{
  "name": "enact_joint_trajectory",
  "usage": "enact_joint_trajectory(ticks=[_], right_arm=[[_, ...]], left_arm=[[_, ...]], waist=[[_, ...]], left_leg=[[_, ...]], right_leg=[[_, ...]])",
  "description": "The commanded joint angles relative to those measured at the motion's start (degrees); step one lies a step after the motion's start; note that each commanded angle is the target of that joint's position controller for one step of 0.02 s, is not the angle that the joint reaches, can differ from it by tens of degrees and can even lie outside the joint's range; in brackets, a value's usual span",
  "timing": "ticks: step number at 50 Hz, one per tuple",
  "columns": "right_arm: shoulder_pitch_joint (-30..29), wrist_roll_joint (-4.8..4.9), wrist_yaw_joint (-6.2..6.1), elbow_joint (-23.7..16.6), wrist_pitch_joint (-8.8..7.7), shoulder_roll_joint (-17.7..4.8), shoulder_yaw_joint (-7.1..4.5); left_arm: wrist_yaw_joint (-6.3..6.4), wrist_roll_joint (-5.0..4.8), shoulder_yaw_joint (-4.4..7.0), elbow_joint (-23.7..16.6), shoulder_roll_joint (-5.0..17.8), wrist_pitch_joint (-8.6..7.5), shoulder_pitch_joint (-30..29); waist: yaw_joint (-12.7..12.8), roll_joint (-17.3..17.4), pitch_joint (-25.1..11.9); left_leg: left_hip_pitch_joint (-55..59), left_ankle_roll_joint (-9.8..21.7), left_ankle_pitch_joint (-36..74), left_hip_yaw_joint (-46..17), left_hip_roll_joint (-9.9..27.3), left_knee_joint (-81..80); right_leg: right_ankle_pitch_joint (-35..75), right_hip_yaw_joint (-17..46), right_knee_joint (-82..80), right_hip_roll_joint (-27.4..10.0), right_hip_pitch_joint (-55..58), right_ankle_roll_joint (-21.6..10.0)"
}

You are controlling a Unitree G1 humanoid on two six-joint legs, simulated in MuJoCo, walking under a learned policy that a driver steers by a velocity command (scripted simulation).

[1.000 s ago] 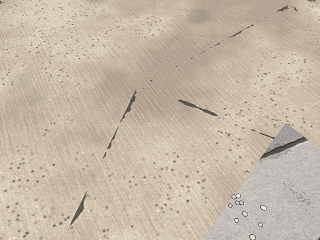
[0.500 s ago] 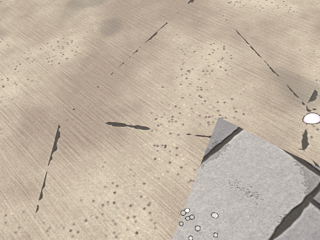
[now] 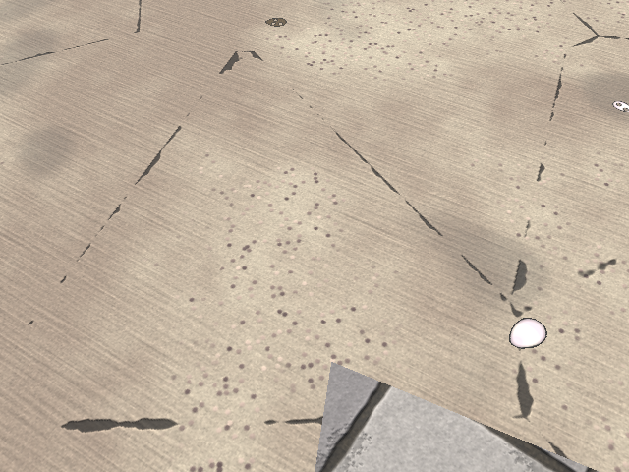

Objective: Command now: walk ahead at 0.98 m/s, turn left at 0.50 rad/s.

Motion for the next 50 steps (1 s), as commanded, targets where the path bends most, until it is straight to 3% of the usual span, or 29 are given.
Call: enact_joint_trajectory(ticks=[1, 4, 6, 10, 12, 13, 14, 15, 16, 17, 18, 19, 21, 23, 26, 31, 34, 36, 37, 38, 39, 40, 41, 42, 43, 45, 46, 48, 50], right_arm=[[-1.5, 0.66, -0.14, -3.9, -0.76, -2.9, 0.24], [-0.4, 1.74, -1.71, -4.5, -0.74, -4.1, 0.08], [1.2, 2.19, -2.37, -4.7, -0.41, -6.0, -0.55], [6.2, 3.44, -2.52, -4.2, 0.34, -5.6, -0.76], [6.6, 2.87, -2.5, -4.1, 1.17, -5.1, -0.74], [4.8, 1.95, -2.13, -5.0, 1.42, -4.9, -0.51], [3.4, -0.3, -1.88, -7.3, 1.55, -1.0, 0.86], [13.6, 3.69, -1.51, -9.7, 0.76, 5.2, 3.12], [10.7, 5.39, -2.58, -8.3, 1.36, 0.2, 2.57], [3.0, 3.99, -2.79, -9.1, 1.8, -2.9, 1.83], [-1.2, 2.38, -2.67, -9.8, 2.16, -3.1, 1.63], [-4.0, 1.41, -2.16, -11.1, 2.31, -2.4, 1.42], [-4.7, 2.64, -1.17, -12.7, 3.74, -0.2, 1.34], [-6.1, 2.6, -0.63, -14.3, 4.89, 0.7, 1.67], [-8.7, 1.69, 0.07, -15.8, 4.87, -0.4, 1.87], [-20.5, 1.63, 2.57, -18.7, 3.59, -2.2, 1.94], [-18.1, 2.46, 3.03, -19.1, 3.38, -6.6, 0.04], [2.8, 2.71, 2.35, -14.3, 4.36, -13.3, -3.56], [13.1, 3.03, 1.11, -11.1, 5.25, -17.1, -5.9], [6.5, 1.66, 0.8, -12.0, 4.93, -19.5, -4.1], [6.8, 0.11, 0.57, -15.1, 3.96, -16.1, -3.58], [7.7, -0.17, 0.54, -13.5, 2.78, -12.3, -3.08], [4.8, 0.1, 0.65, -12.3, 1.72, -9.8, -2.15], [-0.4, 0.06, 0.8, -12.8, 1.13, -8.1, -1.27], [-4.3, -0.99, 0.61, -13.3, 0.61, -6.9, -0.76], [-6.1, -0.73, 0.42, -11.5, 0.25, -4.2, 0.38], [-4.9, -0.76, 0.27, -10.3, -0.35, -4.7, 0.33], [-3.3, -0.62, -0.42, -8.2, -1.05, -4.6, 0.6], [-3.8, -1.1, -1.57, -7.6, -1.22, -4.6, 0.84]], left_arm=[[0.34, 0.84, 0.44, -6.4, 3.3, -1.51, 0.4], [0.8, 1.59, -0.48, -10.2, 3.3, -1.55, -8.5], [0.41, 1.49, -0.91, -12.5, 2.0, -1.85, -14.4], [1.39, -1.36, 1.52, -14.7, 6.7, -1.21, -16.7], [1.89, -1.88, 3.51, -14.1, 9.8, -1.51, -11.2], [2.21, -1.98, 4.59, -12.8, 11.5, -1.59, -2.0], [2.96, -1.63, 5.62, -10.9, 15.2, -0.91, 12.9], [1.64, 0.28, 6.25, -8.5, 19.8, -0.34, 16.3], [1.37, 0.16, 5.4, -9.5, 13.4, 0.1, 13.1], [1.65, -0.55, 4.58, -9.0, 9.3, 0.57, 10.7], [1.66, -0.05, 4.15, -8.1, 8.4, 1.1, 8.7], [1.43, 0.85, 3.87, -7.2, 7.3, 1.37, 6.9], [0.92, 0.94, 3.35, -5.3, 4.7, 1.16, 4.0], [0.53, -0.11, 3.58, -3.8, 4.9, 0.86, 2.9], [1.01, 0.41, 4.08, -2.8, 7.8, 0.59, 0.8], [1.76, 0.46, 4.57, -0.6, 13.2, 0.92, 6.2], [2.5, 0.72, 5.42, -0.7, 18.5, 2.59, 8.2], [2.7, 0.48, 5.83, -2.8, 20.0, 3.64, 4.6], [2.77, -0.85, 5.0, -4.6, 17.0, 2.45, 2.1], [1.43, 1.92, 1.37, -6.6, 4.7, -0.08, 12.3], [0.73, -1.43, 0.94, -10.3, 8.8, -2.67, 10.2], [0.99, -3.63, 2.06, -11.0, 13.3, -3.14, 0.7], [1.57, -3.7, 1.7, -10.8, 11.8, -2.54, 0.4], [2.11, -2.26, 1.29, -8.9, 10.1, -1.4, 2.1], [1.93, -1.84, 1.5, -7.5, 9.8, 0.11, 5.6], [1.84, -1.76, 1.64, -6.0, 8.3, 3.01, 7.5], [2.11, -1.65, 1.23, -6.6, 7.2, 3.78, 5.6], [2.22, -0.27, 0.85, -8.3, 6.8, 3.81, -0.3], [1.29, 0.49, 0.58, -8.0, 5.7, 2.52, -3.0]], waist=[[5.6, 0.8, -0.9], [3.9, 0.1, 4.5], [1.4, 2.2, 4.7], [-0.2, 5.8, 1.9], [3.5, 6.3, -1.8], [8.9, 6.3, -7.7], [14.4, 0.7, -19.7], [7.8, -26.6, -29.3], [9.1, -21.0, -21.3], [10.5, -12.4, -11.4], [9.4, -2.6, -6.7], [7.8, -1.0, -3.3], [4.5, -3.6, -0.5], [2.9, -3.4, 1.2], [1.5, -1.7, 3.8], [5.3, 2.4, 7.5], [0.8, -4.7, 1.7], [-10.7, -7.8, -8.8], [-15.9, 0.6, -11.6], [-0.9, 20.2, -12.7], [-3.2, 17.1, -29.3], [-5.5, 5.5, -18.1], [-1.8, -2.1, -10.7], [1.6, -6.4, -6.3], [4.6, -4.3, -4.5], [6.8, -0.3, -1.1], [5.9, 1.3, 0.8], [4.0, 1.5, 5.0], [2.2, 0.4, 4.4]], left_leg=[[7.3, 12.5, -10.2, -29.1, 14.7, -16.6], [-5.9, 11.2, -4.9, -22.5, 12.4, -18.2], [-14.1, 8.2, -3.1, -18.9, 9.7, -17.4], [-3.8, 5.0, -7.2, -24.6, 11.7, -11.3], [2.7, 2.8, 5.5, -24.5, 11.5, -0.7], [0.6, 0.7, 11.6, -22.0, 9.6, 11.8], [-8.5, -0.7, 5.2, -17.3, 7.1, 31.6], [-27.0, -2.5, -22.9, -11.6, 3.6, 51.4], [-35.3, -2.2, -18.1, -9.7, 9.3, 59.4], [-38.4, -2.1, -13.5, -7.2, 10.9, 60.8], [-35.8, -2.1, -9.9, -5.9, 13.4, 59.0], [-33.2, -2.0, -7.9, -5.9, 15.1, 56.0], [-30.1, -1.9, -7.9, -6.1, 18.1, 53.5], [-31.6, -2.2, -6.0, -5.6, 19.4, 52.0], [-31.9, -3.4, 3.4, -4.8, 19.4, 45.1], [-25.9, -0.7, 14.5, 4.9, 15.0, 23.7], [-13.5, 2.1, 6.8, 12.2, 6.9, 20.7], [12.6, 6.1, 1.1, 11.0, 3.8, 20.3], [33.4, 9.6, 7.6, 3.6, 5.6, 11.5], [43.1, 15.8, 5.6, -22.9, 16.5, 11.8], [49.0, 23.7, -27.7, -50.3, 25.8, -4.8], [39.7, 18.0, -31.7, -49.7, 25.1, -12.9], [29.6, 15.4, -26.5, -43.8, 24.9, -12.8], [18.3, 13.5, -20.2, -36.8, 23.0, -11.9], [9.2, 12.6, -16.3, -31.1, 20.8, -11.5], [-1.1, 10.5, -10.4, -19.8, 17.6, -13.1], [-4.4, 10.3, -8.0, -16.7, 17.3, -14.5], [-5.7, 7.2, 16.2, -5.6, 14.2, -14.2], [-6.3, 2.6, 25.3, 3.4, 10.3, -12.0]], right_leg=[[-0.4, 2.0, -7.8, -4.6, -14.0, 1.8], [9.5, -2.0, -24.2, -4.4, -8.6, 5.7], [21.5, -3.8, -35.7, -1.4, 3.7, 7.4], [22.7, -0.5, -45.8, 0.5, 9.4, 9.0], [14.2, -1.1, -47.4, 1.2, 14.0, 7.0], [12.3, -0.1, -46.1, -1.7, 24.2, 4.9], [-0.6, 10.4, -43.9, -12.3, 42.5, 1.4], [-24.0, 45.7, -55.7, -27.1, 57.7, -8.8], [-35.3, 49.2, -59.7, -25.6, 51.8, -7.2], [-25.6, 37.2, -59.6, -22.8, 44.4, -4.6], [-11.7, 26.9, -59.1, -20.6, 36.2, -3.3], [-3.8, 20.3, -60.0, -18.2, 29.2, -3.1], [2.3, 10.5, -62.3, -15.5, 21.7, -1.9], [9.8, 3.8, -63.8, -15.6, 19.2, -1.9], [16.9, -6.0, -66.1, -14.4, 16.2, -1.4], [29.3, -17.3, -67.1, -12.4, 21.7, 2.4], [73.3, -20.0, -54.9, -13.6, 28.4, 3.7], [85.0, -18.7, -28.8, -14.7, 20.5, 2.7], [56.6, -19.3, -3.6, -6.6, 4.1, 5.3], [-15.3, -10.1, 18.1, 1.6, -17.8, 6.6], [-13.1, 3.2, 21.8, 2.5, -23.9, 4.5], [-6.2, 2.7, 16.2, -0.4, -27.1, 3.3], [-2.7, 1.4, 9.5, -3.4, -25.9, 3.0], [-0.6, 1.1, 6.2, -6.2, -20.6, 3.5], [1.6, 1.5, 3.5, -8.6, -15.4, 4.0], [3.0, -0.2, -0.1, -11.1, -12.1, 5.0], [5.9, -0.8, -1.9, -11.4, -12.8, 5.8], [12.9, -3.1, -10.8, -10.2, -14.6, 6.8], [27.3, -6.4, -25.5, -7.0, -8.8, 6.3]])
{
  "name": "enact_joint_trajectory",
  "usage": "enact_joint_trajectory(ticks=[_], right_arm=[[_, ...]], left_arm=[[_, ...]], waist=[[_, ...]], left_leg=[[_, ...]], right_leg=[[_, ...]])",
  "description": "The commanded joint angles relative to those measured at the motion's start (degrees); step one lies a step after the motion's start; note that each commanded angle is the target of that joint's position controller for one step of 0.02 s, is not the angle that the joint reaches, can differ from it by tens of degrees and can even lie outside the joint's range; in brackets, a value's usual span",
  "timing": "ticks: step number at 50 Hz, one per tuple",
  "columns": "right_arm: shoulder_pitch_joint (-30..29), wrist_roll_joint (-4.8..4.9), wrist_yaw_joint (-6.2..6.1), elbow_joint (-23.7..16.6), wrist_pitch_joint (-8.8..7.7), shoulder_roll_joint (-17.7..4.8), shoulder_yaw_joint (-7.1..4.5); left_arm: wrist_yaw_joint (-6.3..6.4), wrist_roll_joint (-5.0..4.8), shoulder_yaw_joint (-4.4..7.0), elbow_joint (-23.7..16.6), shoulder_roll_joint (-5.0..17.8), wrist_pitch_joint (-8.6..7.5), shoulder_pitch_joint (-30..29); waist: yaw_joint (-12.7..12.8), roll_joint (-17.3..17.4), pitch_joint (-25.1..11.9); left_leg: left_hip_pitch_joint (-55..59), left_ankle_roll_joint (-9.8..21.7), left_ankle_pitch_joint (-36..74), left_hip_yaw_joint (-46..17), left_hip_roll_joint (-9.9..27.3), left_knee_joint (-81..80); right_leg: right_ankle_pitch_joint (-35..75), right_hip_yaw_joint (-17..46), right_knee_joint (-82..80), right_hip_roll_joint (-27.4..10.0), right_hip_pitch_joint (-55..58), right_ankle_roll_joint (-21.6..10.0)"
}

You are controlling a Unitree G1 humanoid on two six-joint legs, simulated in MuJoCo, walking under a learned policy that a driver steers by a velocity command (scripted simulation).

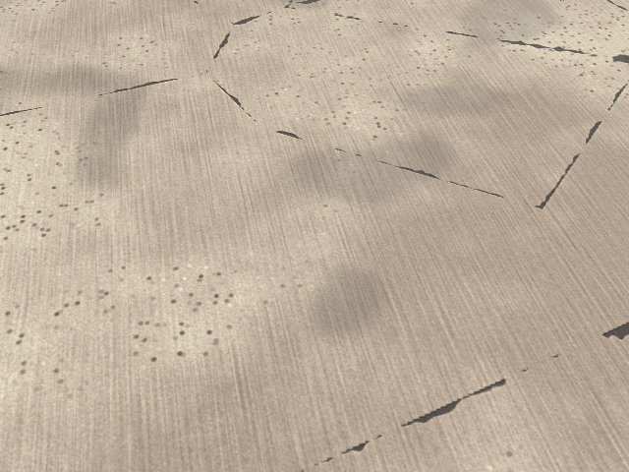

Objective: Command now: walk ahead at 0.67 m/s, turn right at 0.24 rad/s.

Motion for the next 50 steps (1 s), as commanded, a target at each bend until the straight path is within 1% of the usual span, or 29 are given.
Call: enact_joint_trajectory(ticks=[1, 3, 4, 6, 7, 8, 9, 10, 11, 12, 13, 14, 15, 17, 20, 23, 25, 27, 31, 34, 35, 36, 37, 38, 39, 40, 42, 46, 50], right_arm=[[-3.6, -0.13, -1.86, -3.1, -2.09, -7.4, -1.5], [-0.8, 0.09, -2.64, -1.3, -1.85, -9.3, -1.64], [-1.1, 0.15, -3.06, -0.9, -1.3, -9.8, -1.69], [-2.9, 0.11, -4.02, -1.3, 0.43, -11.1, -2.11], [-4.4, 0.06, -4.61, -2.1, 1.39, -11.9, -2.46], [-6.8, -0.37, -5.06, -3.3, 2.28, -12.7, -2.86], [-10.8, -0.49, -5.05, -4.8, 2.8, -12.6, -2.86], [-8.2, -1.72, -3.82, -6.0, 2.33, -7.2, -1.47], [5.4, -1.27, -2.13, -7.2, 1.84, -1.6, 0.31], [4.7, 0.1, -0.9, -6.8, 1.18, -9.1, -0.3], [-4.4, 0.82, -0.78, -8.8, 1.45, -11.8, -1.05], [-9.0, 0.13, -1.4, -10.3, 2.17, -10.8, -0.93], [-10.0, -0.28, -2.0, -10.9, 3.1, -10.5, -0.9], [-8.2, -0.58, -2.64, -10.0, 4.29, -10.0, -1.31], [-9.6, -1.39, -3.94, -9.5, 4.1, -7.5, -0.91], [-12.4, -0.44, -4.66, -9.7, 4.78, -7.9, -1.36], [-15.1, -0.01, -4.72, -10.0, 4.84, -8.2, -1.67], [-17.4, 0.15, -4.49, -10.2, 4.26, -8.2, -1.93], [-20.2, 0.54, -3.48, -10.1, 2.36, -8.7, -2.55], [-17.8, 1.05, -2.65, -8.7, 1.42, -10.3, -3.65], [-15.8, 1.19, -2.61, -7.7, 1.32, -10.8, -4.12], [-16.3, 0.69, -2.79, -7.9, 1.76, -12.4, -4.49], [-17.6, -0.88, -3.22, -9.5, 2.98, -15.8, -4.97], [-15.5, -1.96, -3.15, -9.2, 3.3, -14.0, -5.1], [-17.7, -1.35, -3.46, -10.3, 3.47, -11.2, -4.46], [-19.8, -0.7, -3.94, -10.9, 4.01, -9.4, -3.91], [-20.2, -0.16, -4.58, -11.3, 4.87, -8.8, -2.99], [-15.9, -0.8, -4.25, -9.8, 5.83, -9.3, -2.72], [-15.8, -0.16, -3.44, -8.9, 6.07, -11.0, -3.26]], left_arm=[[-1.46, 0.93, 0.39, -1.7, 1.7, -1.28, -3.1], [-3.17, 0.01, 0.3, -2.6, 0.7, -2.01, -5.8], [-3.99, -0.31, 0.58, -3.1, 1.4, -2.07, -6.4], [-5.61, -0.02, 1.98, -3.7, 4.8, -2.02, -4.5], [-6.07, 0.22, 2.87, -3.1, 6.4, -1.76, 0.1], [-6.0, 0.07, 4.06, -1.3, 8.6, -1.17, 8.7], [-5.27, -0.04, 5.31, 0.8, 11.1, -0.59, 19.5], [-3.87, 0.14, 5.54, 1.2, 13.9, -0.16, 21.6], [-3.33, 3.1, 5.09, -2.3, 16.4, -0.62, 15.8], [-2.88, 2.86, 5.86, -5.9, 15.0, 0.52, 11.5], [-2.35, 1.73, 5.2, -7.5, 12.1, 1.5, 8.4], [-1.95, 0.51, 4.48, -8.0, 10.1, 2.34, 5.7], [-1.66, 0.34, 4.22, -8.7, 9.6, 2.67, 3.5], [-1.33, 0.71, 4.43, -9.5, 9.3, 3.38, 0.4], [-0.29, 0.35, 5.09, -8.3, 10.7, 4.14, 3.0], [1.26, -0.74, 5.55, -8.4, 11.8, 6.01, 2.7], [1.92, -1.18, 5.56, -8.9, 11.6, 7.07, 1.9], [2.13, -0.99, 5.78, -9.0, 11.5, 7.69, 2.0], [2.05, -0.7, 6.43, -9.5, 11.4, 8.3, 2.3], [1.75, -0.83, 6.6, -10.4, 11.0, 8.46, 1.0], [1.58, -1.26, 6.33, -10.7, 10.3, 8.52, 0.1], [1.29, -1.34, 5.39, -10.0, 7.0, 8.69, 4.1], [0.9, -1.34, 5.05, -10.5, 6.1, 8.63, 7.4], [0.24, -1.12, 6.52, -11.2, 11.8, 7.74, 6.1], [0.05, -1.28, 7.48, -9.9, 15.0, 7.73, 5.2], [0.25, -1.27, 7.61, -8.8, 14.7, 8.35, 5.5], [0.57, -0.52, 6.5, -7.7, 11.6, 9.27, 7.3], [1.15, -0.84, 4.84, -9.0, 7.9, 8.33, 3.5], [1.08, -0.03, 3.83, -8.7, 6.0, 7.82, 2.7]], waist=[[-0.9, 0.8, 3.9], [-3.0, 2.2, 2.7], [-3.0, 3.7, 2.5], [-1.4, 6.0, -0.6], [1.1, 7.3, -3.6], [5.3, 8.7, -7.4], [11.7, 7.9, -10.6], [9.5, -7.6, -12.7], [0.3, -18.6, -21.7], [4.1, -8.4, -30.5], [5.3, 0.0, -22.4], [3.2, 7.4, -13.7], [1.2, 7.8, -9.7], [-1.3, 4.0, -5.4], [0.0, 2.3, -8.4], [1.0, -0.7, -11.3], [1.9, -3.3, -9.7], [3.0, -5.4, -8.1], [4.5, -8.0, -7.1], [3.1, -8.9, -7.2], [1.7, -7.4, -7.2], [3.8, -0.1, -10.5], [6.2, 12.8, -11.3], [4.3, 16.8, -11.3], [3.8, 12.5, -8.3], [4.0, 9.5, -5.8], [3.3, 7.4, -3.3], [0.4, 9.3, -3.7], [0.1, 11.1, -6.4]], left_leg=[[-16.1, 0.2, 33.6, 2.3, 9.6, -10.2], [-9.0, -1.3, 33.3, 2.6, 11.7, -10.2], [-4.8, -2.0, 34.5, 3.1, 12.6, -8.3], [3.3, -3.7, 44.7, 3.6, 14.1, -0.7], [5.7, -4.6, 52.8, 3.7, 14.9, 4.9], [5.3, -5.1, 59.4, 3.4, 15.5, 13.5], [-1.3, -6.0, 57.0, 3.7, 14.6, 28.7], [-12.9, -8.2, 11.3, 5.0, 6.0, 52.8], [-33.2, -11.9, -23.2, -5.6, -2.4, 72.2], [-33.9, -9.4, -16.8, -13.1, 0.8, 74.5], [-35.7, -7.5, -11.4, -12.3, 3.0, 68.7], [-36.6, -7.2, -8.3, -11.2, 4.7, 63.3], [-34.3, -7.5, -6.8, -11.1, 5.8, 58.1], [-29.2, -8.4, -5.9, -10.6, 7.2, 48.3], [-27.7, -11.1, -3.5, -9.5, 6.0, 38.8], [-29.9, -12.5, 1.8, -11.4, 5.1, 34.2], [-30.5, -12.3, 4.2, -12.1, 4.7, 30.0], [-29.6, -12.0, 5.1, -12.5, 4.2, 25.3], [-24.9, -11.0, 3.9, -13.0, 2.8, 15.3], [-15.5, -9.9, 5.5, -12.9, 3.0, 3.7], [-9.7, -8.9, 11.7, -12.2, 5.1, -3.5], [-0.2, -5.2, 15.8, -17.3, 14.1, -5.0], [6.2, 2.9, 27.3, -28.8, 26.0, -2.8], [3.0, 7.8, 23.8, -34.9, 31.1, -4.6], [0.2, 6.8, 17.4, -29.6, 28.0, -5.0], [-2.1, 4.2, 11.3, -23.5, 23.9, -4.8], [-6.0, 3.6, 12.5, -18.0, 21.0, -5.3], [-1.8, 5.9, 18.1, -12.6, 19.3, -5.8], [0.5, 7.1, 20.1, -11.5, 21.1, -4.7]], right_leg=[[20.1, -6.9, -16.8, 4.6, 15.4, -0.2], [27.7, -7.7, -25.0, 6.8, 15.8, -0.6], [28.0, -7.9, -27.7, 7.6, 14.7, -1.0], [22.8, -9.8, -30.0, 10.6, 15.0, -2.2], [17.3, -11.1, -29.1, 12.9, 18.3, -2.7], [12.1, -11.3, -27.1, 14.6, 25.4, -3.7], [11.9, -7.9, -28.5, 13.5, 37.1, -5.5], [32.9, 1.6, -27.7, 6.0, 48.4, -9.1], [39.7, 34.1, -29.2, -7.9, 65.1, -22.6], [13.7, 42.3, -37.9, -9.2, 66.1, -23.9], [-4.6, 37.9, -41.4, -6.1, 56.5, -20.8], [-14.1, 35.0, -44.6, -3.7, 45.4, -18.1], [-13.9, 32.9, -46.2, -1.3, 36.9, -17.1], [-8.1, 25.4, -47.1, 4.4, 27.0, -15.0], [12.6, 20.6, -42.5, 6.1, 26.5, -14.5], [3.2, 22.3, -41.3, 7.0, 30.2, -11.9], [-7.2, 23.8, -41.8, 8.3, 30.3, -10.0], [-12.0, 25.5, -41.9, 9.2, 30.9, -9.3], [-7.2, 29.6, -39.1, 9.1, 34.0, -9.5], [-3.2, 33.2, -36.1, 10.1, 34.0, -8.1], [-7.5, 32.2, -33.1, 12.2, 31.7, -6.6], [-25.7, 26.9, -24.5, 16.1, 26.5, -4.2], [-36.6, 15.1, -13.5, 22.8, 15.8, -1.1], [-33.4, 11.2, -1.4, 18.8, 10.8, 1.5], [-28.1, 9.5, 3.2, 15.8, 9.8, 2.9], [-23.7, 7.9, 6.2, 14.5, 9.1, 3.5], [-20.1, 4.2, 14.5, 13.8, 8.9, 4.7], [-18.9, -0.3, 8.7, 11.4, 8.2, 6.2], [-21.0, -1.1, -3.2, 9.4, 14.0, 6.1]])
Over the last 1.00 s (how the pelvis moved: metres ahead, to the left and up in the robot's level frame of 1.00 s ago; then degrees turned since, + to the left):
0.76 0.23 0.00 45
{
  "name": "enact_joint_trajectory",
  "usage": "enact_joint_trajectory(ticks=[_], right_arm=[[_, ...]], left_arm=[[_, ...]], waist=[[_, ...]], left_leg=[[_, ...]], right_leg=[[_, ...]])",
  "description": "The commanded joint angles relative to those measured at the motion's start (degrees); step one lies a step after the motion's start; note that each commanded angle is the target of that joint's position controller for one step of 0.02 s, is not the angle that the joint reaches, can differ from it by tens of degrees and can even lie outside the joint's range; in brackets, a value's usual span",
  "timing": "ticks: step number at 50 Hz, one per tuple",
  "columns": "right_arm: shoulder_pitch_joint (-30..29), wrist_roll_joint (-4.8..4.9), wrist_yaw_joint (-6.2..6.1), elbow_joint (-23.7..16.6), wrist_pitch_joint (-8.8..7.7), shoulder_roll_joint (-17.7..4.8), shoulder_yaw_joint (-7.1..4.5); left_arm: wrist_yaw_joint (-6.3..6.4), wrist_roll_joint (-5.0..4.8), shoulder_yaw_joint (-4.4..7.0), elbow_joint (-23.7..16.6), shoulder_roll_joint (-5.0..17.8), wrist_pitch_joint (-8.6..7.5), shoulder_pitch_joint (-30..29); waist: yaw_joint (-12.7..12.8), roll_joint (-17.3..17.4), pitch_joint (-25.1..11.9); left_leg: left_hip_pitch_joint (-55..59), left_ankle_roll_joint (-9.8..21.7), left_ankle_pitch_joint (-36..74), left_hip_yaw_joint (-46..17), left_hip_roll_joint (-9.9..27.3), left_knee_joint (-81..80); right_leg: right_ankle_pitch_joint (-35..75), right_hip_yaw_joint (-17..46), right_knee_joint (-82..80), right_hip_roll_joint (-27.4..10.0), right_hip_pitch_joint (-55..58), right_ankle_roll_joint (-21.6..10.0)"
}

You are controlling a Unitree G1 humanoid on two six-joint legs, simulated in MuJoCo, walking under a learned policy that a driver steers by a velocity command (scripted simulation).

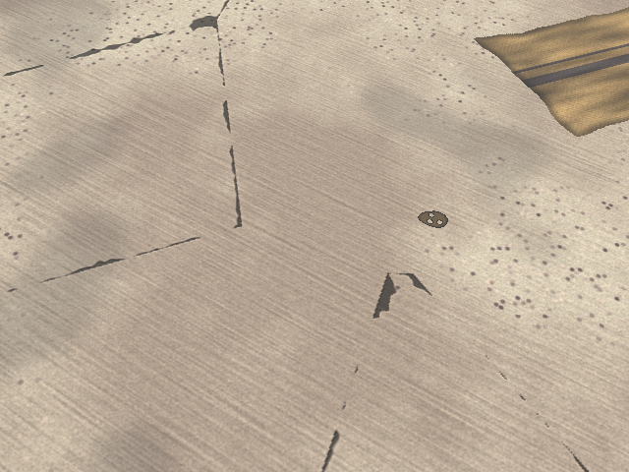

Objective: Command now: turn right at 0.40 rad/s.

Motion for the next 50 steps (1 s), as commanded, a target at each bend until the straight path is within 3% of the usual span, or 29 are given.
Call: enact_joint_trajectory(ticks=[1, 5, 6, 7, 8, 9, 10, 11, 12, 13, 15, 17, 19, 22, 25, 27, 28, 29, 30, 31, 32, 33, 34, 35, 37, 41, 47, 50], right_arm=[[-1.0, 0.55, 0.39, -2.8, -0.32, -11.3, -3.21], [1.0, 1.64, 0.89, -0.7, -0.08, -11.8, -3.1], [1.4, 2.06, 0.99, 0.1, -0.08, -10.8, -2.53], [1.5, 2.56, 1.27, 1.0, -0.22, -8.8, -1.64], [4.4, 2.81, 1.77, 2.3, -0.83, -7.2, -0.97], [5.1, 1.21, 2.67, 1.5, -1.65, -5.2, -0.21], [4.3, 1.68, 3.01, -0.3, -2.4, -4.8, -0.34], [0.0, 2.09, 2.5, -0.6, -2.25, -10.4, -1.84], [-0.9, 3.03, 2.13, -0.7, -1.64, -12.8, -3.27], [1.5, 3.28, 1.48, 0.6, -0.49, -12.4, -3.9], [5.8, 2.8, 0.63, 1.6, 1.65, -10.7, -4.24], [5.1, 2.76, 0.58, 0.3, 2.33, -8.9, -3.94], [2.9, 2.63, 1.39, -1.7, 2.43, -7.3, -3.33], [1.4, 2.47, 3.18, -4.6, 2.3, -6.1, -2.59], [2.9, 2.57, 4.03, -6.1, 2.77, -8.0, -3.45], [5.4, 2.62, 4.06, -6.1, 3.42, -8.5, -4.21], [8.0, 2.5, 3.44, -5.4, 3.48, -9.5, -5.0], [12.7, 2.37, 2.25, -4.7, 3.21, -14.5, -6.98], [13.8, 1.86, 1.34, -6.3, 2.57, -23.2, -8.69], [14.7, -0.16, 2.35, -7.2, 0.62, -20.6, -7.68], [12.6, 0.01, 2.65, -7.1, -0.67, -18.8, -6.94], [9.5, 1.41, 2.17, -7.0, -1.13, -17.0, -6.55], [5.9, 2.73, 1.63, -7.6, -0.73, -15.1, -5.8], [3.0, 2.87, 0.99, -8.5, -0.26, -14.4, -5.36], [1.6, 2.03, 0.17, -9.4, 0.32, -14.4, -5.21], [2.9, 1.9, -0.66, -9.1, 0.77, -14.3, -4.98], [2.3, 0.77, -0.03, -8.6, 1.32, -13.4, -3.89], [0.6, -0.05, 0.68, -7.6, 0.91, -8.2, -1.53]], left_arm=[[-0.1, 0.55, -0.19, -4.6, 1.7, -1.34, -1.7], [-0.79, 0.52, -0.49, -3.4, 1.8, -1.42, -1.4], [-0.94, 0.8, -0.81, -2.4, 0.4, -1.5, -0.2], [-1.13, 1.14, -1.17, -0.7, -1.2, -1.66, 2.4], [-1.03, 1.65, -1.05, -0.4, 0.1, -1.71, 3.3], [-0.44, 2.3, -0.02, -0.7, 5.1, -1.37, 5.6], [-0.14, 2.88, 1.22, -0.5, 9.1, -0.82, 1.6], [-0.11, 3.45, 1.35, -1.7, 7.4, -1.42, -0.1], [0.11, 3.82, 1.25, -1.6, 6.7, -2.07, -0.7], [0.42, 3.52, 0.99, -1.8, 5.7, -2.68, -2.0], [0.76, 2.11, 0.07, -2.1, 2.6, -3.76, -5.8], [1.1, 1.99, 0.06, -1.9, 1.7, -3.72, -6.7], [1.44, 2.05, 0.45, -1.3, 2.1, -3.32, -6.0], [1.23, 1.77, 1.7, -0.6, 4.9, -2.92, -5.7], [0.23, 0.54, 2.67, 0.2, 6.8, -3.32, -6.2], [-0.44, -0.65, 2.93, 0.7, 6.7, -3.7, -7.6], [-0.8, -0.92, 2.83, 1.8, 5.6, -3.87, -6.2], [-1.21, -0.03, 2.5, 2.4, 3.8, -4.16, -3.8], [-1.28, 3.0, 0.88, -1.9, -0.5, -4.51, -6.9], [-0.88, 2.87, 1.08, -2.9, 1.4, -4.82, -12.0], [-0.59, 1.33, 1.48, -3.0, 3.1, -4.9, -14.2], [-0.07, 1.04, 1.59, -2.4, 3.1, -4.97, -13.7], [0.5, 1.59, 1.87, -1.6, 3.9, -4.83, -12.6], [0.68, 1.93, 2.15, -1.2, 4.3, -4.71, -11.6], [0.25, 1.96, 1.92, 0.1, 3.2, -4.76, -9.4], [0.08, 1.38, 1.13, 1.9, 1.9, -4.37, -8.5], [-0.42, 1.11, 0.81, 1.5, 2.4, -4.45, -10.3], [-1.22, 0.95, 0.01, 2.6, 1.2, -4.93, -7.7]], waist=[[-1.2, 12.1, -8.2], [-1.5, 13.5, -8.3], [-0.6, 12.8, -8.1], [1.3, 11.7, -7.7], [1.2, 10.1, -8.5], [0.6, 0.0, -11.3], [-1.1, -11.6, -8.3], [2.8, -9.7, -6.7], [3.1, -9.3, -4.5], [2.3, -8.7, -3.9], [0.2, -7.6, -2.8], [0.2, -6.2, -2.7], [1.5, -5.4, -3.8], [2.6, -5.6, -5.7], [1.9, -6.2, -6.5], [-0.2, -5.4, -6.7], [-1.4, -3.0, -7.4], [-2.9, 6.5, -9.0], [-1.7, 25.4, -9.1], [-5.7, 17.4, -16.9], [-4.9, 11.6, -13.9], [-2.8, 7.7, -10.6], [-1.0, 5.6, -8.6], [0.7, 6.8, -8.0], [1.6, 7.6, -9.2], [0.5, 8.2, -10.2], [-1.5, 10.8, -7.9], [-1.1, 10.3, -9.5]], left_leg=[[9.9, 12.5, 12.8, -10.5, 13.1, -6.7], [8.7, 12.8, 13.2, -11.4, 14.6, -5.1], [6.9, 12.1, 14.4, -11.6, 13.7, -3.6], [3.3, 10.2, 14.6, -10.6, 12.1, -2.1], [-2.2, 6.2, 10.2, -9.9, 10.2, -1.5], [-8.9, 1.5, -2.8, -6.0, 5.5, 6.8], [-13.2, -1.7, -16.3, -0.2, 0.8, 9.3], [-11.8, -3.3, -19.6, -0.5, 1.3, 18.5], [-15.5, -3.6, -21.0, -0.9, 0.6, 27.9], [-17.8, -4.3, -22.1, -2.2, 0.7, 35.8], [-19.9, -5.9, -18.8, -4.4, 1.6, 42.9], [-21.5, -7.1, -13.9, -2.7, 2.7, 40.9], [-21.1, -7.7, -11.2, -1.2, 4.0, 34.7], [-15.9, -6.4, -11.7, 1.3, 4.7, 25.6], [-11.1, -3.9, -11.4, 4.0, 3.6, 19.4], [-5.6, -1.4, -6.9, 5.7, 2.0, 11.7], [0.7, 0.5, -1.5, 5.4, 0.2, 6.4], [12.0, 4.2, 16.6, -2.8, 2.6, 1.3], [22.7, 15.2, 40.5, -28.3, 17.4, 0.4], [22.1, 21.8, 31.7, -35.7, 21.9, -3.4], [20.1, 19.7, 23.9, -31.3, 19.9, -4.9], [17.1, 16.3, 17.5, -27.8, 16.7, -5.1], [14.2, 13.7, 14.6, -25.1, 14.6, -5.2], [10.4, 12.4, 14.8, -23.1, 12.6, -5.4], [8.3, 11.6, 16.5, -21.4, 10.0, -5.2], [8.7, 11.0, 15.0, -20.8, 9.0, -3.7], [5.1, 11.3, 11.4, -24.3, 9.1, -2.2], [4.4, 11.0, 16.9, -21.9, 9.7, -0.5]], right_leg=[[-1.3, -3.3, -9.2, -0.6, 1.1, -0.4], [0.0, -5.7, -23.1, 0.0, 9.0, -2.8], [3.5, -5.6, -30.7, 0.2, 13.2, -4.0], [10.9, -5.9, -41.9, 0.7, 20.3, -5.7], [16.8, -3.2, -45.4, -1.1, 28.9, -7.4], [27.0, 6.6, -43.1, -11.3, 36.6, -10.2], [28.3, 9.2, -42.0, -19.2, 27.6, -17.0], [22.8, 9.5, -44.4, -19.3, 22.2, -20.1], [24.3, 8.8, -45.3, -19.1, 21.8, -20.3], [27.2, 6.9, -45.5, -18.8, 21.6, -20.0], [31.4, 1.8, -45.0, -17.8, 21.1, -18.5], [29.8, -2.0, -45.3, -16.8, 22.6, -17.6], [29.5, -4.3, -44.6, -17.0, 25.2, -17.6], [32.7, -6.8, -43.0, -18.9, 25.9, -17.8], [35.0, -8.4, -40.4, -20.7, 25.5, -16.6], [33.2, -11.1, -35.8, -20.6, 23.8, -13.6], [30.2, -13.9, -30.1, -18.5, 20.7, -10.7], [21.4, -17.8, -16.8, -13.2, 11.5, -6.1], [-15.4, -17.1, 2.5, -2.8, -10.4, -0.1], [-18.7, -3.3, 11.0, -0.2, -13.6, -0.8], [-14.3, -1.0, 12.1, -1.2, -14.7, -2.4], [-8.7, -0.1, 9.3, -2.2, -15.0, -3.6], [-4.2, 0.3, 5.8, -3.0, -14.4, -3.9], [-0.6, 0.3, 3.6, -2.6, -11.1, -3.7], [3.9, -0.2, 1.0, -0.4, -7.7, -2.8], [7.4, -0.6, -8.3, 0.7, -5.6, -0.8], [5.6, -1.2, -15.5, -0.3, -0.5, -1.0], [5.3, -2.4, -22.0, -2.8, 7.7, -2.1]])
Over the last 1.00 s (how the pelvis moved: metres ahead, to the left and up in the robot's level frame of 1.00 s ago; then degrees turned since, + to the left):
0.39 0.00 0.01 -47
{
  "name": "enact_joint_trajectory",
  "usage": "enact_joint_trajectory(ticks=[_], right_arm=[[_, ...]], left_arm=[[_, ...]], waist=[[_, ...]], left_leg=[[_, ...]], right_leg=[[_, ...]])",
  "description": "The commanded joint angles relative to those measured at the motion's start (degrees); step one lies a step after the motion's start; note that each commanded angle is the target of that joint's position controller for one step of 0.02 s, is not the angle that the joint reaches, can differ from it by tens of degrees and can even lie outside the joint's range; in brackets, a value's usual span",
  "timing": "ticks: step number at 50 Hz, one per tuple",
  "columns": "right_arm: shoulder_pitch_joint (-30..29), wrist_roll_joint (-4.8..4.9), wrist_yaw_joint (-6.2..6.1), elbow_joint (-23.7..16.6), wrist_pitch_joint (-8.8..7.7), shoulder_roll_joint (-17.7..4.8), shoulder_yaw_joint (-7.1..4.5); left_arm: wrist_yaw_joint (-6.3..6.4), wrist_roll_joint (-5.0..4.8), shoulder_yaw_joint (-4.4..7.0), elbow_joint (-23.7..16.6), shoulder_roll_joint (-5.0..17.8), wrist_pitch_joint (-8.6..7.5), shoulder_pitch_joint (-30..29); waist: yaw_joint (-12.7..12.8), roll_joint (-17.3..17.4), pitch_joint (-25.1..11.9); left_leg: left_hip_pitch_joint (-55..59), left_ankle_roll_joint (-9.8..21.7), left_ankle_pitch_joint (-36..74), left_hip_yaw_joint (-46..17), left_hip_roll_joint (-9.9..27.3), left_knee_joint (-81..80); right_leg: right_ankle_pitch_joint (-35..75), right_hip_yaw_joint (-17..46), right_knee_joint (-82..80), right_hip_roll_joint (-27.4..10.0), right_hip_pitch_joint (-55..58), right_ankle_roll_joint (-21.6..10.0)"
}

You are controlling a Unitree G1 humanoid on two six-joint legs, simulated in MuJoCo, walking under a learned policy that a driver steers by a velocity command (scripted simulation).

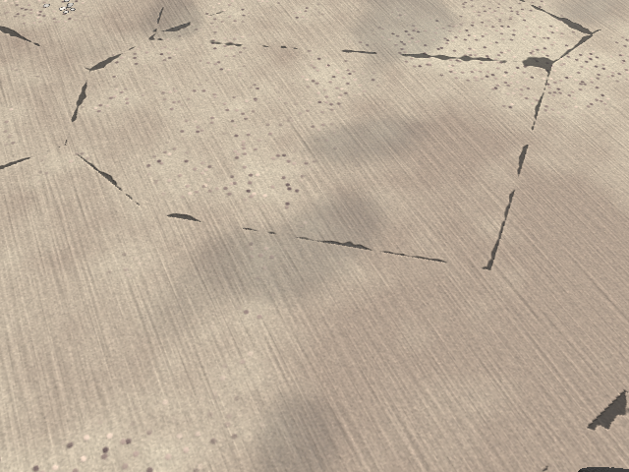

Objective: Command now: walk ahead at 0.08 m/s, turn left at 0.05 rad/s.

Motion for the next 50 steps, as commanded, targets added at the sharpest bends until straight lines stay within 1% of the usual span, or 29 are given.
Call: enact_joint_trajectory(ticks=[1, 3, 6, 7, 8, 9, 10, 12, 15, 19, 22, 24, 25, 26, 27, 28, 29, 30, 31, 32, 34, 38, 42, 43, 45, 47, 48, 49, 50], right_arm=[[1.8, -0.45, 0.73, -1.6, -1.1, -4.5, -0.57], [4.3, 0.01, 1.57, -0.4, -1.83, -9.5, -1.97], [1.7, 0.69, 1.48, -0.2, -4.06, -7.1, -1.19], [-1.3, 0.74, 1.23, -1.5, -4.98, -4.3, -0.51], [-4.3, 1.85, 1.23, -4.5, -6.68, -3.2, -0.55], [-8.8, 2.98, 0.97, -5.8, -8.59, -5.9, -1.06], [-9.5, 3.55, 1.33, -5.9, -10.02, -6.2, -1.24], [-10.6, 1.37, 2.32, -5.7, -11.57, -4.4, -0.83], [-11.6, 1.15, 3.68, -5.3, -11.68, -2.7, -0.85], [-16.8, 1.47, 4.58, -6.4, -11.76, -0.1, -0.25], [-14.2, 2.97, 3.85, -6.0, -11.41, -3.7, -1.77], [-6.7, 3.54, 2.57, -4.6, -11.16, -7.5, -3.66], [2.7, 3.72, 1.64, -2.7, -10.92, -9.4, -4.74], [16.6, 3.39, 0.63, -0.8, -10.02, -12.4, -5.6], [20.5, 0.83, 1.43, 1.2, -9.59, -16.7, -5.51], [16.8, 0.53, 1.7, 0.2, -9.53, -11.4, -4.6], [13.9, 1.14, 1.18, 0.6, -9.2, -7.8, -3.79], [13.2, 0.71, 0.94, 2.0, -8.76, -6.7, -3.41], [11.9, -0.25, 1.01, 3.1, -8.37, -5.2, -2.96], [10.1, -0.88, 0.89, 4.0, -8.46, -3.9, -2.36], [8.8, 0.3, 1.37, 5.8, -8.91, -1.7, -1.81], [6.6, 0.83, 1.68, 7.9, -9.77, -5.2, -2.46], [12.7, 1.51, 1.74, 10.6, -9.68, -8.9, -3.09], [14.7, 2.05, 1.86, 11.6, -9.32, -10.5, -3.15], [17.1, 1.95, 1.67, 13.5, -8.28, -13.7, -3.14], [15.4, 1.27, 1.16, 14.3, -7.2, -15.2, -2.5], [19.1, 0.72, 1.38, 12.4, -7.7, -7.3, -0.31], [25.1, 2.8, 1.81, 11.0, -9.43, -1.1, 1.87], [17.2, 5.35, 1.63, 10.2, -10.08, -7.7, -0.09]], left_arm=[[-0.93, -0.45, -0.16, -3.8, 2.8, -1.49, -1.3], [-1.69, -2.05, 0.18, -3.9, 4.6, -2.22, -0.9], [-1.85, -2.67, 0.07, -1.3, 4.5, -4.46, 6.5], [-1.77, -2.36, 0.4, 1.0, 5.9, -5.29, 13.7], [-2.41, -1.95, 2.39, 3.0, 12.0, -6.11, 19.4], [-3.03, -0.98, 2.52, 2.6, 11.7, -6.76, 21.8], [-2.93, -0.72, 1.98, 2.3, 9.6, -7.17, 21.2], [-2.35, -1.29, 1.44, 1.8, 7.3, -6.63, 22.1], [-0.87, -2.05, -0.19, 1.6, 2.7, -4.48, 22.4], [0.9, -2.13, 0.58, 0.2, 6.1, -3.27, 19.6], [1.02, -2.99, 1.11, 0.1, 7.3, -3.62, 19.0], [0.74, -2.77, 1.29, -0.8, 7.6, -3.66, 17.0], [0.3, -1.89, 1.09, -1.9, 6.9, -3.64, 15.1], [-0.07, 0.34, -0.09, -3.7, 3.2, -3.75, 14.6], [-0.16, -2.88, -2.6, -6.2, -5.3, -4.62, 23.2], [0.37, -5.56, -1.97, -5.4, 0.3, -4.49, 20.9], [0.27, -4.61, -1.14, -5.8, 4.0, -4.33, 13.8], [-0.04, -3.04, -1.04, -5.9, 4.2, -4.13, 10.3], [-0.54, -1.86, -0.91, -6.7, 3.5, -4.0, 6.9], [-1.22, -2.48, -0.9, -7.6, 2.2, -3.31, 6.8], [-1.78, -3.2, -1.79, -9.3, -0.8, -1.83, 5.1], [-2.48, -2.02, -2.8, -11.2, -0.4, -1.66, 2.1], [-4.47, -1.37, -3.12, -13.0, 0.8, -3.54, -9.1], [-4.76, -1.57, -3.08, -14.1, 1.0, -4.02, -11.0], [-4.66, -1.46, -1.47, -14.9, 4.1, -4.27, -8.8], [-2.98, -1.85, 2.11, -9.8, 10.3, -3.08, 13.9], [-1.6, -0.77, 3.29, -6.9, 15.5, -2.52, 21.8], [-1.8, 0.55, 3.24, -7.6, 18.5, -3.64, 22.1], [-2.31, 0.9, 1.78, -7.0, 11.8, -4.48, 21.3]], waist=[[-2.4, 9.0, -8.7], [-3.2, 10.3, -3.3], [0.9, 7.8, 2.5], [3.1, 1.7, 1.7], [3.5, -12.1, 3.1], [6.7, -11.3, 6.6], [6.1, -7.9, 6.9], [6.1, -3.4, 4.0], [4.9, -5.0, 3.5], [5.1, -7.6, 4.9], [2.9, -9.9, 3.5], [-2.0, -10.3, -0.5], [-7.1, -8.7, -6.7], [-12.7, -3.1, -19.0], [-6.5, 24.0, -29.1], [-6.8, 23.3, -20.4], [-8.3, 16.3, -10.5], [-7.4, 7.6, -6.0], [-6.3, 4.2, -1.9], [-3.8, 6.6, 0.4], [-2.1, 6.7, 3.3], [1.7, 3.6, 8.0], [-2.0, -2.0, 10.7], [-1.8, -0.6, 10.6], [2.3, 5.0, 5.0], [16.3, 8.4, -8.2], [14.8, -0.7, -17.2], [9.0, -15.6, -31.6], [11.3, -8.3, -25.2]], left_leg=[[4.7, 8.4, 9.3, -10.6, 16.3, -8.0], [0.1, 8.5, -24.1, -13.3, 16.1, -12.5], [-3.3, 6.5, -28.5, -11.4, 15.5, -9.0], [-8.6, 4.1, -21.2, -4.6, 11.6, 3.1], [-22.3, -0.7, -13.3, 8.9, 2.9, 17.9], [-34.1, -1.2, -15.6, 4.7, 3.5, 26.9], [-37.9, -0.7, -11.2, 2.4, 5.2, 29.9], [-40.0, -1.4, -4.9, 3.4, 6.0, 30.1], [-33.8, -3.8, -0.1, 5.7, 6.5, 21.0], [-14.8, -6.8, 8.7, 9.4, 2.6, 5.5], [-1.5, -7.2, 11.6, 7.2, 3.5, 1.4], [8.4, -5.6, 6.5, 7.9, 3.1, -0.7], [20.9, -4.0, 5.9, 6.6, 5.7, -0.1], [39.5, -1.1, -6.2, -1.2, 14.5, 2.7], [52.6, 8.4, -32.9, -37.2, 31.6, -10.5], [45.2, 8.1, -40.4, -43.9, 31.8, -16.1], [37.5, 6.6, -31.9, -32.3, 29.6, -15.5], [30.2, 5.9, -19.6, -22.7, 27.7, -14.7], [23.3, 5.1, -11.6, -15.7, 24.9, -15.8], [18.5, 4.8, -7.7, -10.9, 24.1, -17.0], [13.4, 4.9, -4.0, -4.9, 23.5, -20.0], [7.4, 5.4, 5.5, 6.5, 22.5, -25.1], [8.2, 4.1, 13.8, 16.3, 20.5, -30.9], [10.7, 4.4, 22.6, 15.9, 21.8, -29.7], [18.8, 4.2, 54.8, 15.3, 23.6, -19.3], [10.5, 2.2, 64.8, 15.3, 21.3, 7.2], [-10.2, -0.4, 26.2, 12.8, 15.0, 31.1], [-17.4, -0.8, -11.2, 2.5, 6.9, 49.6], [-22.7, -0.3, -9.0, -1.4, 8.6, 54.0]], right_leg=[[0.9, -2.3, -6.1, -1.5, 8.4, -1.4], [-1.2, -5.9, -8.3, 1.4, 9.7, -4.6], [-7.2, -1.5, -16.4, -1.0, 13.1, -11.1], [-12.0, 8.9, -22.0, -6.4, 19.2, -14.5], [-28.2, 32.4, -32.6, -15.0, 27.0, -22.3], [-30.6, 45.4, -37.7, -20.1, 31.7, -25.9], [-25.8, 42.8, -36.8, -19.1, 35.1, -24.7], [-15.0, 34.2, -35.1, -14.4, 40.1, -22.1], [-5.4, 25.2, -34.9, -10.0, 34.7, -19.7], [0.0, 19.6, -35.4, -6.2, 15.3, -17.8], [3.9, 21.8, -34.4, -7.6, 11.0, -15.4], [20.9, 21.1, -24.8, -6.4, 11.9, -12.5], [27.3, 18.4, -11.9, -3.3, 7.8, -10.2], [20.3, 15.2, 6.9, -0.2, -0.3, -8.9], [-15.2, 10.5, 27.6, 5.4, -16.2, -7.2], [-10.5, 7.6, 36.2, -0.2, -23.8, -7.3], [-5.5, 4.6, 37.5, -2.7, -26.6, -7.6], [-2.5, 3.5, 36.3, -5.3, -24.4, -8.0], [-1.0, 3.1, 34.1, -6.8, -22.0, -8.3], [-0.2, 3.5, 33.0, -8.5, -20.1, -8.4], [-1.5, 3.1, 31.9, -10.1, -20.5, -8.3], [8.0, 4.3, 21.2, -9.2, -21.3, -6.9], [19.0, -4.7, 1.4, -4.7, -10.4, -9.1], [17.3, -6.0, -2.0, -3.4, -7.8, -10.0], [10.3, -9.0, -4.5, 0.7, -0.6, -12.1], [10.4, -8.0, -8.1, 2.3, 30.3, -13.8], [-1.5, 9.7, -5.3, -10.2, 54.3, -14.6], [-25.4, 40.2, -19.7, -23.1, 58.9, -19.0], [-30.1, 41.1, -26.9, -21.5, 52.6, -15.8]])
Over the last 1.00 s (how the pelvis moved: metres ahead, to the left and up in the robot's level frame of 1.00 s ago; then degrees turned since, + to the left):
0.03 0.04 0.00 32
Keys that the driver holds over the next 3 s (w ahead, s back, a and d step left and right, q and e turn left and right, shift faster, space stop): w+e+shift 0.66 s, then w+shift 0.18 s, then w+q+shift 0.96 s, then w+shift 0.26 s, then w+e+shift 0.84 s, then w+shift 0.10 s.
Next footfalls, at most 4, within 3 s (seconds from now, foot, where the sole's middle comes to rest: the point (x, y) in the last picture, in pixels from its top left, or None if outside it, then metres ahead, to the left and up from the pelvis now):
0.12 right None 0.04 -0.13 -0.77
0.52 left None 0.44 0.05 -0.77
0.94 right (513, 392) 0.65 -0.45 -0.78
1.42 left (497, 231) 1.12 -0.50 -0.77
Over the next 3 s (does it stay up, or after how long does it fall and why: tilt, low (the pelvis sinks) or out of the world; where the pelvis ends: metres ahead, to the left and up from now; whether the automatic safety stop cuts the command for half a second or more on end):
stays up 2.23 -0.57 0.00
